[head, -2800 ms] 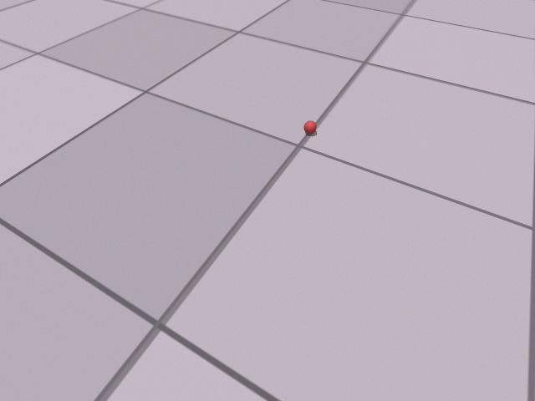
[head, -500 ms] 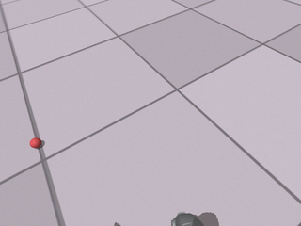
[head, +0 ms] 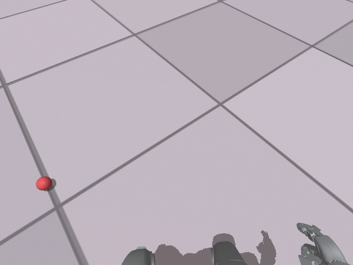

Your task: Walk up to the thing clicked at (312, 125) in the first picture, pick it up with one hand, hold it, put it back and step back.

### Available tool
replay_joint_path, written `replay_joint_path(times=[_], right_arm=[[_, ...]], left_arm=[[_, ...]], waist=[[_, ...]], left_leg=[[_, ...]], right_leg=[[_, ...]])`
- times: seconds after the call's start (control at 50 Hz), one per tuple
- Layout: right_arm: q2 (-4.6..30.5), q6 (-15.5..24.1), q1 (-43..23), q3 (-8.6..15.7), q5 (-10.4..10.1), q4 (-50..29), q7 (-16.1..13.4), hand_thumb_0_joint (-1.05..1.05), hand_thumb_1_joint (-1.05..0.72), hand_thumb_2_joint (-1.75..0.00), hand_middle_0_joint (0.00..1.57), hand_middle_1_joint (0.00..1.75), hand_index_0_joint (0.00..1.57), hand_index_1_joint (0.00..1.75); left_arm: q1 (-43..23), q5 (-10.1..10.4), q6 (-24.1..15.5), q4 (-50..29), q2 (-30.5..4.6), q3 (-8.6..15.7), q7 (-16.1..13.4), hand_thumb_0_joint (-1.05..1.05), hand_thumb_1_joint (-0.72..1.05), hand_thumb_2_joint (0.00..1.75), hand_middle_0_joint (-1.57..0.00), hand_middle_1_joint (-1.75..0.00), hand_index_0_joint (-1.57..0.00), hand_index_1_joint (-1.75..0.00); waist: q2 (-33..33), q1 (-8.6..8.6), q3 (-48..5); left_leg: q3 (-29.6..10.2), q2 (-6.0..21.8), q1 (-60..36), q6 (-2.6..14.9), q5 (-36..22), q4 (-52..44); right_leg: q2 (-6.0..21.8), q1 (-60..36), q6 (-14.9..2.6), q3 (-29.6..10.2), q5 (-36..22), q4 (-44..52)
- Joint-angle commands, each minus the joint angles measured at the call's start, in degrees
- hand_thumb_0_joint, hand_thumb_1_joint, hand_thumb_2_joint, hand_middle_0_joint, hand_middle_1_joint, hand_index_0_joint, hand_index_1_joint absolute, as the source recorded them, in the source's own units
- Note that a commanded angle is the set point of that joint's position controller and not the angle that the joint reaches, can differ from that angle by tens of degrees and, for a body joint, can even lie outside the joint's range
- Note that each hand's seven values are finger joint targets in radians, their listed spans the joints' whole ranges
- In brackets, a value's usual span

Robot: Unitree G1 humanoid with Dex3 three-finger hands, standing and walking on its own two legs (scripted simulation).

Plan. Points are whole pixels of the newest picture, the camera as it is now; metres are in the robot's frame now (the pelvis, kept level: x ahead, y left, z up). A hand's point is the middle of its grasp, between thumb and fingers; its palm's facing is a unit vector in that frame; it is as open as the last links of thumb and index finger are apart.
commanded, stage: walk up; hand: left
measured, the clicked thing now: (44, 183) +0.61 +0.75 -0.69
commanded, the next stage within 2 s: none
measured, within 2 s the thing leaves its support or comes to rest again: neither
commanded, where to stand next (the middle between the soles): +0.17 +0.76 m, yaw -31 degrees
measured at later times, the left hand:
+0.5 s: hand out of the picture +0.18 +0.50 -0.08, palm faces -0.17 -0.75 -0.64, open 7.4 cm
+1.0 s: hand out of the picture +0.23 +0.67 -0.10, palm faces -0.28 -0.77 -0.57, open 7.4 cm
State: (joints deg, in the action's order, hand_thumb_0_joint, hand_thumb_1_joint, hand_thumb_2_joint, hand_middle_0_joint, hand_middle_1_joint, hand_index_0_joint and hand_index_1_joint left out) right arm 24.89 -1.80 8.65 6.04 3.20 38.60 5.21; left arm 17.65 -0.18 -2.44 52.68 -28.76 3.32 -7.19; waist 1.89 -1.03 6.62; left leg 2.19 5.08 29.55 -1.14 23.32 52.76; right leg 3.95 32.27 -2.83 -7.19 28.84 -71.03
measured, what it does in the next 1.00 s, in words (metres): steps to the left, turning right: right foot, then left foot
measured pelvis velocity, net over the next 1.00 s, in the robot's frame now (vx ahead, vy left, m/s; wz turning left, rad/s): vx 0.08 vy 0.41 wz -0.29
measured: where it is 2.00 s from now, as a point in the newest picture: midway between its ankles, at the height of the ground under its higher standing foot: outside the picture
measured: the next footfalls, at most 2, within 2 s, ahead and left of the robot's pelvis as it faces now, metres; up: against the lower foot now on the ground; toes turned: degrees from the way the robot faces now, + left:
right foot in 0.24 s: +0.15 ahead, -0.02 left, +0.00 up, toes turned -12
left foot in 0.58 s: +0.16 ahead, +0.42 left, +0.00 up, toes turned -10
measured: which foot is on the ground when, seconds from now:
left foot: down 0.00-0.24, up 0.26-0.56, down 0.58-0.86, up 0.88-1.00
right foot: up 0.00-0.22, down 0.24-0.60, up 0.62-0.84, down 0.86-1.00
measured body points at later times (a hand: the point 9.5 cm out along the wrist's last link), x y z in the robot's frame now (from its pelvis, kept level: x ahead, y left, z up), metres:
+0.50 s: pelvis +0.06 +0.19 +0.00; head +0.09 +0.13 +0.45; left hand +0.19 +0.53 -0.04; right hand +0.13 -0.16 -0.12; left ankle +0.12 +0.37 -0.64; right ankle +0.11 +0.00 -0.69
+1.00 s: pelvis +0.08 +0.41 +0.00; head +0.11 +0.36 +0.45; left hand +0.24 +0.71 -0.06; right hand +0.07 +0.08 -0.13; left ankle +0.13 +0.53 -0.61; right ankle +0.12 +0.27 -0.69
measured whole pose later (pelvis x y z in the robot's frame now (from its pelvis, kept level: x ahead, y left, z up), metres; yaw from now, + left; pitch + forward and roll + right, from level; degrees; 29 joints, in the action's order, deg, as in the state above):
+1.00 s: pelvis +0.08 +0.41 +0.00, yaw -16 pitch -2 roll -2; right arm 25.8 -7.6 15.2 5.5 4.0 37.9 3.5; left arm 18.3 -1.1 -4.1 43.3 -22.7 1.3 -6.2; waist 7.8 -1.5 9.3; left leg -2.4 1.7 36.2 0.4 27.5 78.0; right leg 1.3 27.9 -2.1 3.3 17.4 -47.5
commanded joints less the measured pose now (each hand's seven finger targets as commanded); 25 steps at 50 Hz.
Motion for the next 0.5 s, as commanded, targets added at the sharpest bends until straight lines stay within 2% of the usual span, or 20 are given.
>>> replay_joint_path(times=[0.0,0.02,0.06,0.08,0.1,0.12,0.14,0.16,0.18,0.2,0.22,0.24,0.26,0.28,0.3,0.32,0.34,0.4,0.44,0.48], right_arm=[[13.5,0.9,2.1,4.7,0.2,-4.1,-2.6,0.0,-0.9,-0.9,0.2,0.3,0.2,0.3],[12.7,0.8,1.5,4.2,0.7,-4.4,-2.6,0.0,-0.9,-0.9,0.2,0.3,0.2,0.3],[11.9,0.5,2.0,3.5,1.3,-4.8,-2.4,0.0,-0.9,-0.9,0.2,0.3,0.2,0.3],[11.8,0.5,1.5,3.3,1.5,-5.2,-2.5,0.0,-0.9,-0.9,0.2,0.3,0.2,0.3],[11.1,0.4,1.8,3.1,1.6,-5.7,-2.4,0.0,-0.9,-0.9,0.2,0.3,0.2,0.3],[11.0,0.1,1.2,3.2,1.6,-6.4,-2.2,0.0,-0.9,-0.9,0.2,0.3,0.2,0.3],[10.8,-0.4,-0.4,3.0,1.6,-7.2,-2.0,0.0,-0.9,-0.9,0.2,0.3,0.2,0.3],[11.1,-0.7,-3.8,3.1,1.3,-8.4,-1.8,0.0,-0.9,-0.9,0.2,0.3,0.2,0.3],[10.3,-0.8,-5.0,2.8,1.0,-9.5,-1.5,0.0,-0.9,-0.9,0.2,0.3,0.2,0.3],[7.5,-0.7,-1.6,1.9,0.4,-9.7,-1.2,0.0,-0.9,-0.9,0.2,0.3,0.2,0.3],[7.0,-1.3,3.9,1.5,0.6,-9.0,-1.6,0.0,-0.9,-0.9,0.2,0.3,0.2,0.3],[12.2,-2.3,4.4,3.4,0.9,-8.4,-2.4,0.0,-0.9,-0.9,0.2,0.3,0.2,0.3],[14.1,-3.1,3.1,4.2,1.1,-7.8,-2.7,0.0,-0.9,-0.9,0.2,0.3,0.2,0.3],[14.4,-3.0,1.9,4.5,1.2,-7.1,-2.3,0.0,-0.9,-0.9,0.2,0.3,0.2,0.3],[14.2,-2.9,3.5,4.4,0.8,-6.0,-2.0,0.0,-0.9,-0.9,0.2,0.3,0.2,0.3],[13.9,-3.1,5.2,4.2,0.9,-4.7,-1.3,0.0,-0.9,-0.9,0.2,0.3,0.2,0.3],[13.5,-3.2,6.0,4.3,1.0,-3.9,-0.6,0.0,-0.9,-0.9,0.2,0.3,0.2,0.3],[12.7,-3.4,6.1,4.3,0.8,-3.9,0.5,0.0,-0.9,-0.9,0.2,0.3,0.2,0.3],[12.3,-3.5,3.5,4.3,0.9,-5.0,0.8,0.0,-0.9,-0.9,0.2,0.3,0.2,0.3],[12.6,-3.2,2.9,4.5,0.8,-5.5,0.8,0.0,-0.9,-0.9,0.2,0.3,0.2,0.3]], left_arm=[[6.8,1.2,-2.1,-1.2,-12.7,3.3,-0.1,0.0,0.9,0.9,-0.2,-0.3,-0.2,-0.3],[7.7,1.1,-1.7,-0.6,-11.5,3.1,0.2,0.0,0.9,0.9,-0.2,-0.3,-0.2,-0.3],[6.5,0.8,-1.6,-1.6,-9.8,2.8,0.5,0.0,0.9,0.9,-0.2,-0.3,-0.2,-0.3],[6.9,0.6,-1.7,-2.5,-9.5,3.1,0.4,0.0,0.9,0.9,-0.2,-0.3,-0.2,-0.3],[7.0,0.9,-1.7,-3.1,-9.2,3.2,0.5,0.0,0.9,0.9,-0.2,-0.3,-0.2,-0.3],[8.1,1.0,-1.6,-3.3,-9.1,3.6,0.5,0.0,0.9,0.9,-0.2,-0.3,-0.2,-0.3],[10.1,1.0,-1.5,-3.5,-9.1,4.0,0.5,0.0,0.9,0.9,-0.2,-0.3,-0.2,-0.3],[15.4,0.7,-1.5,-2.6,-8.8,4.7,0.2,0.0,0.9,0.9,-0.2,-0.3,-0.2,-0.3],[21.1,0.2,-1.6,-1.7,-11.0,6.0,-0.3,0.0,0.9,0.9,-0.2,-0.3,-0.2,-0.3],[22.5,-1.1,-1.7,-2.9,-14.8,7.6,-0.8,0.0,0.9,0.9,-0.2,-0.3,-0.2,-0.3],[18.8,-1.6,-1.9,-6.5,-17.4,7.8,-1.3,0.0,0.9,0.9,-0.2,-0.3,-0.2,-0.3],[12.6,-0.7,-1.8,-9.2,-17.2,7.4,-1.5,0.0,0.9,0.9,-0.2,-0.3,-0.2,-0.3],[8.2,0.0,-2.2,-11.0,-17.0,7.0,-2.0,0.0,0.9,0.9,-0.2,-0.3,-0.2,-0.3],[6.2,0.0,-2.4,-11.7,-15.1,6.2,-1.9,0.0,0.9,0.9,-0.2,-0.3,-0.2,-0.3],[4.3,-0.4,-2.4,-11.9,-14.3,5.9,-1.7,0.0,0.9,0.9,-0.2,-0.3,-0.2,-0.3],[2.7,-0.9,-2.4,-12.0,-14.8,6.1,-1.3,0.0,0.9,0.9,-0.2,-0.3,-0.2,-0.3],[2.4,-1.6,-2.3,-12.0,-15.5,6.4,-0.9,0.0,0.9,0.9,-0.2,-0.3,-0.2,-0.3],[1.0,-2.7,-2.6,-12.3,-18.0,7.5,0.0,0.0,0.9,0.9,-0.2,-0.3,-0.2,-0.3],[3.2,-3.2,-2.6,-11.9,-19.6,8.2,0.3,0.0,0.9,0.9,-0.2,-0.3,-0.2,-0.3],[3.9,-3.3,-2.7,-11.9,-20.5,8.4,0.3,0.0,0.9,0.9,-0.2,-0.3,-0.2,-0.3]], waist=[[13.4,-2.95,-10.3],[12.6,-2.81,-10.1],[11.4,-3.33,-8.9],[11.2,-3.09,-8.1],[10.8,-3.03,-8.5],[10.3,-2.23,-8.9],[9.3,-0.52,-8.8],[7.2,3.59,-10.0],[1.1,7.14,-11.9],[-8.7,8.66,-12.3],[-13.0,4.69,-14.1],[-5.2,3.11,-12.9],[-1.6,2.35,-9.5],[0.8,1.45,-6.7],[0.4,-0.27,-5.5],[-3.3,-1.43,-5.5],[-5.9,-1.5,-5.0],[-11.5,-1.43,-5.1],[-12.5,0.63,-5.3],[-12.5,1.38,-6.5]], left_leg=[[-13.7,9.8,-21.9,11.07,-23.3,-23.4],[-11.7,9.1,-21.3,11.57,-25.0,-23.0],[-9.6,10.1,-18.6,14.12,-28.0,-23.4],[-8.8,11.0,-17.2,14.8,-30.2,-23.3],[-8.5,10.9,-16.9,14.6,-32.2,-22.8],[-7.5,10.3,-14.4,13.52,-31.6,-22.2],[-5.7,8.8,-10.2,11.34,-29.6,-20.2],[-3.4,7.6,-4.1,9.1,-28.7,-15.2],[0.1,5.1,2.1,6.32,-28.1,-5.7],[1.3,-0.1,14.6,2.21,-11.9,6.7],[-3.4,-2.2,20.9,-0.84,10.6,19.0],[-10.8,-1.3,18.9,-2.1,11.8,28.1],[-12.5,1.0,17.9,-2.05,9.3,33.0],[-12.9,2.0,16.2,-1.31,5.4,32.7],[-12.2,1.9,14.2,-0.26,3.0,28.9],[-10.6,1.5,11.5,0.44,0.7,26.9],[-9.1,0.9,8.7,0.64,-0.4,25.5],[-6.2,1.4,5.1,0.91,0.0,17.2],[-4.1,1.2,4.3,1.49,3.9,11.8],[-3.5,1.1,2.3,2.2,6.6,7.1]], right_leg=[[0.3,11.1,0.68,7.1,-4.5,1.2],[0.3,8.9,1.17,8.5,-3.6,4.3],[0.2,4.4,1.1,11.6,-4.1,10.4],[0.4,2.8,0.78,12.1,-4.6,13.2],[0.3,0.3,0.29,12.0,-6.0,16.8],[0.3,-3.7,-0.29,11.8,-7.9,18.8],[-0.1,-9.6,-1.0,11.3,-10.2,22.6],[-0.4,-19.3,-2.17,10.5,-16.3,30.3],[-0.2,-29.6,-2.71,9.3,-20.0,36.0],[5.8,-39.2,-5.79,-2.3,-14.8,40.6],[21.1,-39.4,-11.35,-25.4,-11.5,46.0],[27.1,-29.6,-18.66,-32.9,-11.2,48.8],[27.7,-21.4,-20.26,-32.7,-8.5,50.2],[23.3,-16.0,-17.97,-26.4,-5.9,49.9],[18.6,-13.3,-14.12,-19.3,-3.4,48.5],[14.9,-10.3,-11.28,-13.5,-1.6,47.2],[12.2,-6.8,-9.62,-9.6,0.4,46.5],[9.2,-3.0,-8.8,-5.7,3.2,44.6],[8.9,-2.7,-9.45,-6.7,4.8,42.9],[10.5,-3.4,-10.29,-9.3,0.9,41.3]])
